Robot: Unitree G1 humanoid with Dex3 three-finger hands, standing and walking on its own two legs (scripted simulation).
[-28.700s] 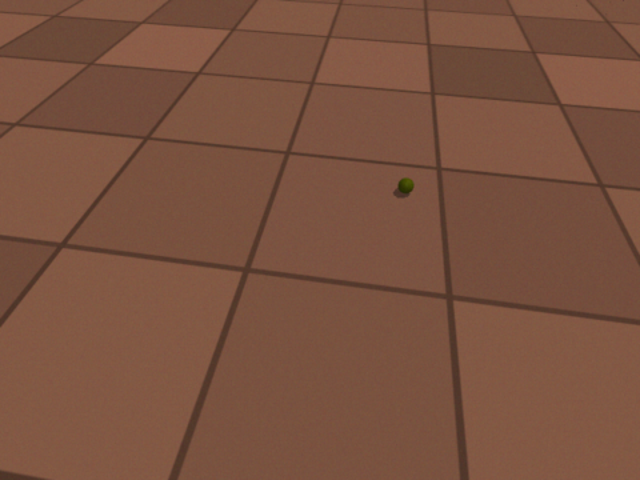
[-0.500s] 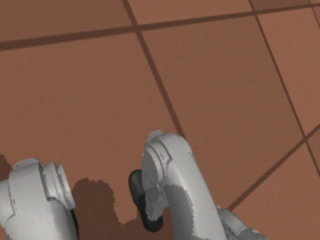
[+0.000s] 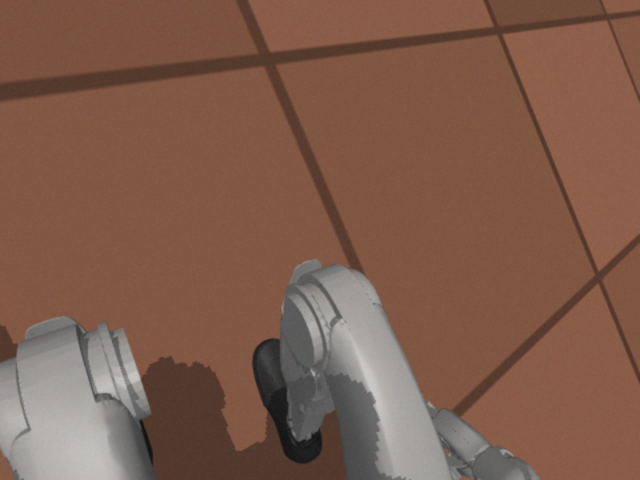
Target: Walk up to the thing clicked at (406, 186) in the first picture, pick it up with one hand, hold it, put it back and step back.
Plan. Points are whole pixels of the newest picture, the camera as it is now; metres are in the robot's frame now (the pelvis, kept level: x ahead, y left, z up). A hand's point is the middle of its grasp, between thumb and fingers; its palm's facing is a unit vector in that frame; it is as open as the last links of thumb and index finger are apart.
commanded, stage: open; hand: left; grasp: from above
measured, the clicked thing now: out of the picture +0.41 +0.38 -0.25
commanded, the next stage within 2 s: withdraw in 0.60 s
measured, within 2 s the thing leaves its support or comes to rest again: neither
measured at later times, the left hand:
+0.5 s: hand out of the picture +0.39 +0.37 -0.24, palm faces -0.41 -0.19 -0.89, open 14.1 cm
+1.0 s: hand out of the picture +0.41 +0.39 -0.18, palm faces -0.28 -0.13 -0.95, open 13.9 cm
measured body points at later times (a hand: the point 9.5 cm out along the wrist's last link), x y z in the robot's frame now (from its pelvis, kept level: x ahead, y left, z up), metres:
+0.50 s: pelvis +0.00 +0.00 +0.00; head +0.25 +0.14 +0.35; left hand +0.41 +0.38 -0.19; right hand +0.09 -0.25 -0.06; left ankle +0.07 +0.13 -0.26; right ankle +0.11 -0.11 -0.26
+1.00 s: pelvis +0.00 +0.00 +0.01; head +0.23 +0.13 +0.37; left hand +0.42 +0.39 -0.12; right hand +0.10 -0.25 -0.07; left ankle +0.07 +0.13 -0.26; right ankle +0.11 -0.11 -0.26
